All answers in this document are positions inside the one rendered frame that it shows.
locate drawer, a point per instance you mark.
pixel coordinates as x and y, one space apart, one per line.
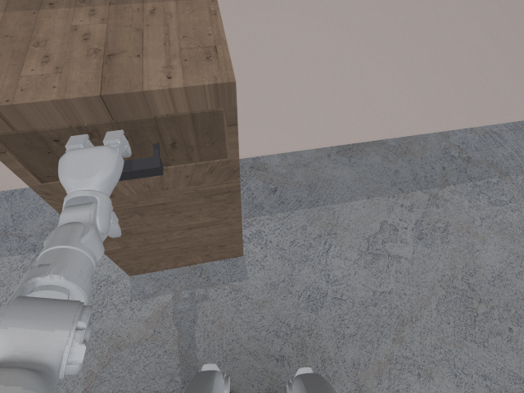
184 138

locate left robot upper arm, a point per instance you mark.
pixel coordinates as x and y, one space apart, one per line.
41 341

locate robot left forearm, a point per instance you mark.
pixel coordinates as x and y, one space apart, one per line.
65 266

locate cabinet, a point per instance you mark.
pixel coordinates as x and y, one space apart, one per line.
65 62

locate robot left thigh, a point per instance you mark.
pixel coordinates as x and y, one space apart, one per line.
210 381

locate handle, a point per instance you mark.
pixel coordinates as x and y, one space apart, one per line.
144 167

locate robot right thigh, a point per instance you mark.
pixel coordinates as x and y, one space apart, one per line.
310 383

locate robot thigh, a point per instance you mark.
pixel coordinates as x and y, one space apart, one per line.
210 381
310 383

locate robot left hand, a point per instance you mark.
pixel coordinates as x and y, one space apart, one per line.
86 167

